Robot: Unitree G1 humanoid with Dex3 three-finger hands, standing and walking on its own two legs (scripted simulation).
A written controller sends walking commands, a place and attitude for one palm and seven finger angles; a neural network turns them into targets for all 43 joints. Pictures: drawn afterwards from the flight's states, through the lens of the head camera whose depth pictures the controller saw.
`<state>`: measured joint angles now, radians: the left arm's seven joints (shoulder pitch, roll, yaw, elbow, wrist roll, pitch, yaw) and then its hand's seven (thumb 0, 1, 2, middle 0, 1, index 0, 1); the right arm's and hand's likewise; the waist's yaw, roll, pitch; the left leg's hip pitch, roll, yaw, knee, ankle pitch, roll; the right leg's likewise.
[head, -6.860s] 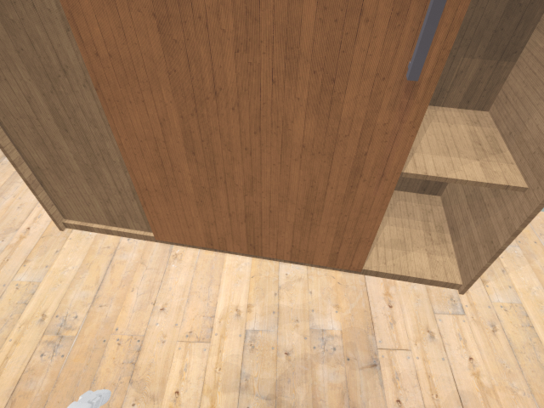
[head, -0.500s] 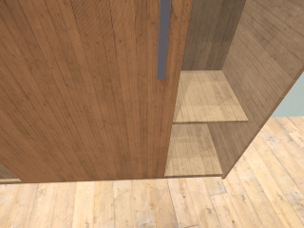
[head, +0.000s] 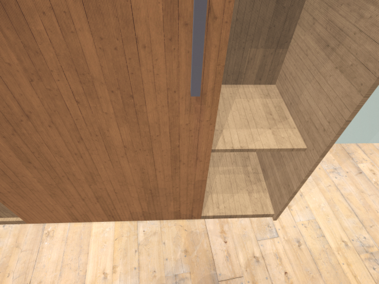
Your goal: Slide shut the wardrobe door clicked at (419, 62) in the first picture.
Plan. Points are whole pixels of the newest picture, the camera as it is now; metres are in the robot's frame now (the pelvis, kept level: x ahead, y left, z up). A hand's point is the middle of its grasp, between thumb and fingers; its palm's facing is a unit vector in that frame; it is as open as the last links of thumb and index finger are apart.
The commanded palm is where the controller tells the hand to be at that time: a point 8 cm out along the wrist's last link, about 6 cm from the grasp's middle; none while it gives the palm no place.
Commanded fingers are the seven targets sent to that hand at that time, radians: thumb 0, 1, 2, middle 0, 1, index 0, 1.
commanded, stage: look again from close up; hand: left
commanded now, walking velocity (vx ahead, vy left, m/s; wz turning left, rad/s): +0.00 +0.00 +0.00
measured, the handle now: (197, 42) +0.54 +0.02 +0.26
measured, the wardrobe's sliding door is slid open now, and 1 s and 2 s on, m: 0.41 0.41 0.41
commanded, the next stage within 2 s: shuffle to correct the standing spot in 0.16 s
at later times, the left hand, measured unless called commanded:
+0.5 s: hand out of the picture -0.01 +0.16 -0.18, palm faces +0.04 -0.98 -0.17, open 7.4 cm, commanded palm none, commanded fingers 0.00 0.90 0.90 -0.20 -0.30 -0.20 -0.30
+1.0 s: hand out of the picture +0.03 +0.08 -0.20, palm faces +0.10 -0.99 -0.10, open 7.4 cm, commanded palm none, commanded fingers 0.00 0.90 0.90 -0.20 -0.30 -0.20 -0.30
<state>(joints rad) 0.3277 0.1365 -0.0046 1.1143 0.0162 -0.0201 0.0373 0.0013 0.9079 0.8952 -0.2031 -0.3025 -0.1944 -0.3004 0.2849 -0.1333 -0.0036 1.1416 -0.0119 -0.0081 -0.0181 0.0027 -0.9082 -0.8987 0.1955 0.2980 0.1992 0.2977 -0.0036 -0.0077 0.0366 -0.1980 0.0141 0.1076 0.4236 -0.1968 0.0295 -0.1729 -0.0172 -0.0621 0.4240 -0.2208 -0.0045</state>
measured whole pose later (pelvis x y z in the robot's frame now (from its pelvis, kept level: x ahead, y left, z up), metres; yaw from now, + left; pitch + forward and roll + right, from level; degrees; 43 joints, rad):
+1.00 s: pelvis +0.09 -0.07 -0.02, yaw +3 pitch -1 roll +0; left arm 0.37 0.12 0.04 1.09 0.04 0.06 0.00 0.00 0.91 0.89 -0.20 -0.30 -0.19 -0.30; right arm 0.23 -0.12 -0.03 1.06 -0.03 -0.03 -0.07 0.00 -0.92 -0.90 0.20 0.30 0.20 0.30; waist 0.00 -0.06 0.06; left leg -0.26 0.07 0.17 0.61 -0.33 0.01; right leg -0.38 0.01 -0.05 1.06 -0.47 -0.01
